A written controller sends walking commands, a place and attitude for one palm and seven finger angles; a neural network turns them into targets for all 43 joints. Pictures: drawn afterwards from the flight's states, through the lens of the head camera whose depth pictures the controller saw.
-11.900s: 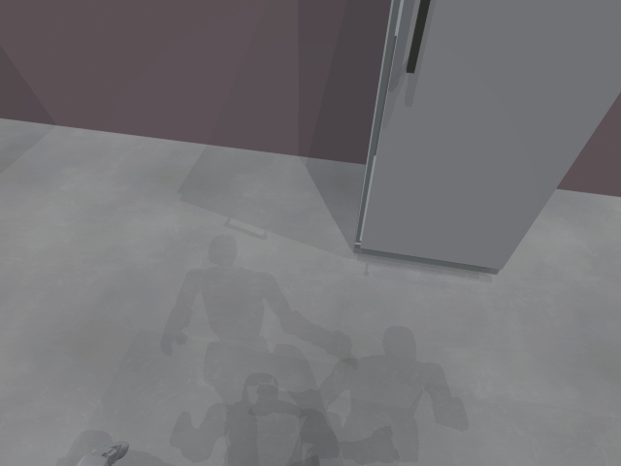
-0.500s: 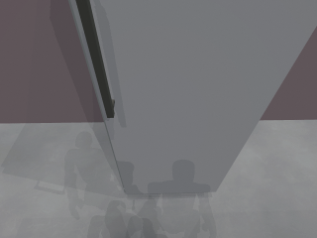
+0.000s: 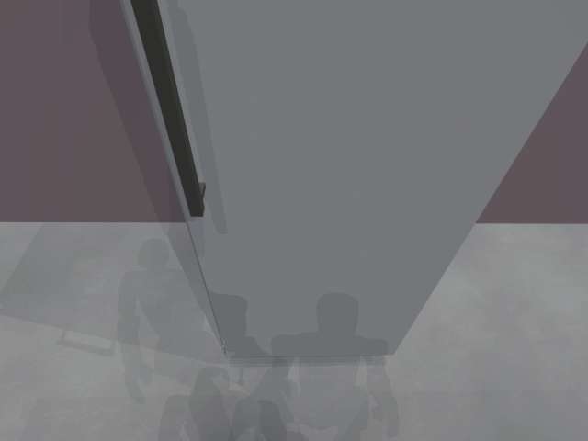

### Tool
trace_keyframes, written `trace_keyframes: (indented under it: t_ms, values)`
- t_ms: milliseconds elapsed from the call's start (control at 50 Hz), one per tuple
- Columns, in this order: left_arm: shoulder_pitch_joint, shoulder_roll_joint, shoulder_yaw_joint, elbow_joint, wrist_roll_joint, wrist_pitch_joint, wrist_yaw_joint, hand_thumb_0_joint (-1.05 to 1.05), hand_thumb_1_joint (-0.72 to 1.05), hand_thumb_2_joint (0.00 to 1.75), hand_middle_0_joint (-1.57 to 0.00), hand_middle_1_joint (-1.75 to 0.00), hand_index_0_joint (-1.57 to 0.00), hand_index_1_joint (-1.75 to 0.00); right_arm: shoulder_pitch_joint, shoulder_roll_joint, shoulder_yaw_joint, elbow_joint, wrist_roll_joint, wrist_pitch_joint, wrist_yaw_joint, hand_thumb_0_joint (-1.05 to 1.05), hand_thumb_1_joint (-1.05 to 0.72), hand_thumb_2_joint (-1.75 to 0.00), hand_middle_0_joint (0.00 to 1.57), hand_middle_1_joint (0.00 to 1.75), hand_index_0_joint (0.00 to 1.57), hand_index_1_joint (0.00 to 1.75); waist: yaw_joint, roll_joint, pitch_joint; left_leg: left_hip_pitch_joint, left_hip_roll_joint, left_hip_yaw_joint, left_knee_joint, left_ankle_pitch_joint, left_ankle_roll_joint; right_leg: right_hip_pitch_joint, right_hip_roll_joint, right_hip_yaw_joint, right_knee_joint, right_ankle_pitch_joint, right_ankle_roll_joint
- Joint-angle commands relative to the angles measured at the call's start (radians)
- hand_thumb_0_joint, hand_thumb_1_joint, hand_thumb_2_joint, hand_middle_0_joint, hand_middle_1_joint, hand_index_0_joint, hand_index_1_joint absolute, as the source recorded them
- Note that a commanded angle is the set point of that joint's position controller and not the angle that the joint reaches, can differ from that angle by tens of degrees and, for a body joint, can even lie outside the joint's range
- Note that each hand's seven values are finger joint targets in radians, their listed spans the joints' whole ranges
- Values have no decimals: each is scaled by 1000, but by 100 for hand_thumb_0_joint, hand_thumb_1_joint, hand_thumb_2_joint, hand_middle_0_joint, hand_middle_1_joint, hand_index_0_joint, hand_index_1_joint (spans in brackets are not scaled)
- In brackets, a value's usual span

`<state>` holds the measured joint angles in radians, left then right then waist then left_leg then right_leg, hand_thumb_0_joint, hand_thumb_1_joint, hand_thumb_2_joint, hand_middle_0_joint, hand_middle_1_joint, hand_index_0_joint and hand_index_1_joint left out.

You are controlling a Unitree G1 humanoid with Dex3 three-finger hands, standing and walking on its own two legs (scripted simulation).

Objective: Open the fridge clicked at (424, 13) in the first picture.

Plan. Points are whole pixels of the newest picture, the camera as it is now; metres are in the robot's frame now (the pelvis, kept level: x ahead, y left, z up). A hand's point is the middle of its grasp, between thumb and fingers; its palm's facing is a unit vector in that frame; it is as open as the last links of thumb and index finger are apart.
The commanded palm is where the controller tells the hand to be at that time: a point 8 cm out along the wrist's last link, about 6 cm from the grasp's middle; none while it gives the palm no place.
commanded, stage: look again from close up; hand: left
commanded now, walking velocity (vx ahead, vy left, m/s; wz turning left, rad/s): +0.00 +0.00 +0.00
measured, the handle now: (175, 101) +0.45 +0.18 +0.24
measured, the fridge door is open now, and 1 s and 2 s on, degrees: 0 0 0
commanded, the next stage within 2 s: raise the hand to about handle height in 0.36 s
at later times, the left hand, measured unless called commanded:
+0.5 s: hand out of the picture +0.04 +0.18 -0.17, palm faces +0.05 -0.97 -0.23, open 7.4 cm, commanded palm +0.10 +0.23 -0.06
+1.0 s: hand (124, 420) +0.14 +0.20 +0.03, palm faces +0.27 -0.96 -0.08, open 9.3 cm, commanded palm +0.14 +0.25 +0.04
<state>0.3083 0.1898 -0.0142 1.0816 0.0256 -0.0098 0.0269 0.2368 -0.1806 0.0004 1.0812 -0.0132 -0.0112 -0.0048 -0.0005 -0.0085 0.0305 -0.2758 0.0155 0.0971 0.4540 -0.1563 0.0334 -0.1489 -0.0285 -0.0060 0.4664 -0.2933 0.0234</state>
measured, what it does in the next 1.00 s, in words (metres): stands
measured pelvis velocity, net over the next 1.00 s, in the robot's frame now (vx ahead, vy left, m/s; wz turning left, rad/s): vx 0.00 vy -0.04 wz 0.09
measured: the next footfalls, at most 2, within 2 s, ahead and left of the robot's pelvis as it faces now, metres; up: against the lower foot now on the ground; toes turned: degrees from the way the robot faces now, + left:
none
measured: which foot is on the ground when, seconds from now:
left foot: down 0.00-1.00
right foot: down 0.00-1.00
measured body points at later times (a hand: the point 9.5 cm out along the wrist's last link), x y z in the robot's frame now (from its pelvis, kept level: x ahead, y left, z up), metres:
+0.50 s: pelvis +0.01 -0.01 +0.00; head +0.02 -0.01 +0.45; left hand +0.03 +0.23 -0.15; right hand +0.04 -0.26 -0.15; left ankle +0.06 +0.10 -0.74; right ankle -0.03 -0.14 -0.74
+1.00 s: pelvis +0.00 -0.04 -0.05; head +0.01 -0.03 +0.40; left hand +0.12 +0.25 +0.04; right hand +0.23 -0.27 -0.09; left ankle +0.06 +0.10 -0.74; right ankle -0.03 -0.14 -0.74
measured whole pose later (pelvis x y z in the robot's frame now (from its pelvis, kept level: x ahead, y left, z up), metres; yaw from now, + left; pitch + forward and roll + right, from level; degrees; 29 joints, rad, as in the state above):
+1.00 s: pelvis +0.00 -0.04 -0.05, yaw +5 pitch +5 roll -2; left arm 0.54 0.24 0.26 -0.07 -0.31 -0.48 -0.26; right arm 0.19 -0.26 -0.03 0.58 0.02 -0.26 -0.08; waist 0.07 0.00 -0.07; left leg -0.65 0.05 -0.04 0.90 -0.34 -0.03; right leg -0.45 0.01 -0.13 0.88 -0.52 -0.04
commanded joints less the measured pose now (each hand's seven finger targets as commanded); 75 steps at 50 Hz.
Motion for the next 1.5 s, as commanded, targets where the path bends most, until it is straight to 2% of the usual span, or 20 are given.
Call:
trace_keyframes:
  t_ms: [0,360,440,460,480,500,520,560,660,720,780,860,940,1000,1060,1120,1180,1300,1380,1480]
  values:
    - [59,121,26,-29,-5,-18,7,0,90,90,-20,-30,-20,-30,17,-138,-29,-36,3,-19,-11,0,-90,-90,20,30,20,30,6,10,28,66,99,-140,-116,-65,4,-111,-73,69,-116,19,-57]
    - [12,149,31,-32,-8,-18,3,0,90,90,-20,-30,-20,-30,5,-156,-27,-20,1,-20,-11,0,-90,-90,20,30,20,30,4,7,1,101,103,-137,-110,2,-4,-95,-80,74,-131,37,-59]
    - [66,90,16,-14,3,-27,46,0,90,90,-20,-30,-20,-30,-29,-136,-21,-77,10,-21,-8,0,-90,-90,20,30,20,30,8,12,33,62,105,-101,87,106,-28,-102,-110,107,-152,234,-44]
    - [-651,392,240,-1542,-184,-243,52,0,88,89,-20,-32,-20,-32,5,-275,-61,-415,59,-154,-51,0,-90,-90,20,30,20,30,-104,154,-465,356,-20,-90,-2,159,-5,-61,-2,-25,-22,296,-55]
    - [-435,459,279,-1487,-116,-232,85,0,85,88,-20,-33,-20,-33,-69,-172,-10,-388,62,-230,-95,0,-90,-90,20,30,20,30,-11,294,-372,399,18,-48,-23,154,-20,-100,14,-35,25,185,-58]
    - [-141,272,198,-1294,-146,-204,114,0,83,87,-21,-34,-21,-34,-60,-193,-19,-350,44,-263,-103,0,-90,-90,20,30,20,30,12,269,-357,305,30,-80,-48,84,-38,-97,17,-90,50,80,-61]
    - [161,-4,29,-1034,-155,-103,111,0,81,86,-21,-36,-21,-36,-71,-130,-18,-325,73,-264,-92,0,-90,-90,20,30,20,30,-26,153,-166,200,38,-101,-60,-38,-21,-183,26,-96,39,53,-46]
    - [-2,92,130,-1241,-199,-168,74,0,76,84,-21,-39,-21,-39,-76,-189,-48,-435,63,-276,-86,0,-90,-90,20,30,20,30,-50,80,-47,79,19,-124,-21,-164,-22,-251,23,-96,12,-23,-35]
    - [382,19,210,-865,-276,-463,-193,0,64,79,-22,-47,-22,-47,-134,-180,-87,-504,30,-257,-36,0,-90,-90,20,30,20,30,53,-268,15,-256,-6,-89,213,-108,-51,-447,45,-97,173,-83,-35]
    - [395,147,324,-851,-329,-476,-378,0,57,76,-22,-51,-22,-51,-175,-202,-102,-621,58,-249,-23,0,-90,-90,20,30,20,30,86,-136,-100,-267,-33,-46,282,-67,-42,-352,14,-30,207,48,-40]
    - [244,242,421,-1121,-382,-400,-394,0,50,73,-23,-55,-23,-55,-159,-187,-92,-686,60,-246,-50,0,-90,-90,20,30,20,30,88,28,-253,-207,-37,-34,304,-51,-23,-310,8,3,200,58,-20]
    - [14,236,392,-1538,-377,-521,-288,0,41,69,-24,-62,-24,-62,-79,-150,-72,-668,35,-271,-71,0,-90,-90,20,30,20,30,14,176,-355,-57,-11,-76,338,44,0,-363,34,-8,237,147,-26]
    - [-92,192,264,-1497,-347,-612,-295,0,32,65,-24,-68,-24,-68,-43,-170,-55,-586,36,-304,-92,0,-90,-90,20,30,20,30,-72,145,-193,-97,8,-116,368,-46,8,-489,46,-9,228,40,-31]
    - [-105,248,267,-1356,-361,-523,-390,0,25,62,-25,-72,-25,-72,-59,-198,-42,-577,61,-318,-110,0,-90,-90,20,30,20,30,-72,90,-133,-139,6,-127,340,-118,10,-450,31,38,151,-29,-22]
    - [-58,325,356,-1199,-378,-324,-453,0,18,59,-25,-76,-25,-76,-91,-200,-36,-601,77,-305,-131,0,-90,-90,20,30,20,30,-7,17,-154,-169,0,-122,289,-136,6,-374,7,78,83,-87,-7]
    - [-13,376,485,-1194,-434,-174,-442,0,11,56,-26,-81,-26,-81,-131,-179,-26,-640,79,-289,-134,0,-90,-90,20,30,20,30,60,-1,-221,-126,-5,-120,249,-58,0,-254,-14,69,67,21,9]
    - [19,391,598,-1315,-492,-157,-379,0,4,53,-26,-86,-26,-86,-137,-156,-18,-661,72,-301,-120,0,-90,-90,20,30,20,30,97,-55,-308,-74,-2,-130,218,49,-4,-152,1,15,102,228,16]
    - [-41,283,454,-1403,-447,-210,-343,0,-10,47,-27,-94,-27,-94,-82,-175,-25,-625,76,-345,-87,0,-90,-90,20,30,20,30,41,69,-214,23,-3,-95,174,80,-2,-248,35,-41,97,273,4]
    - [-147,350,438,-1338,-419,-133,-377,0,-20,43,-28,-100,-28,-100,-74,-204,-23,-606,89,-356,-113,0,-90,-90,20,30,20,30,28,35,-110,12,6,-112,120,-43,6,-291,42,-35,26,60,-6]
    - [-343,484,544,-1497,-406,-103,-349,0,-31,38,-29,-108,-29,-108,-106,-197,-4,-610,84,-367,-136,0,-90,-90,20,30,20,30,52,122,-224,130,5,-133,60,-44,5,-208,44,-58,6,18,-26]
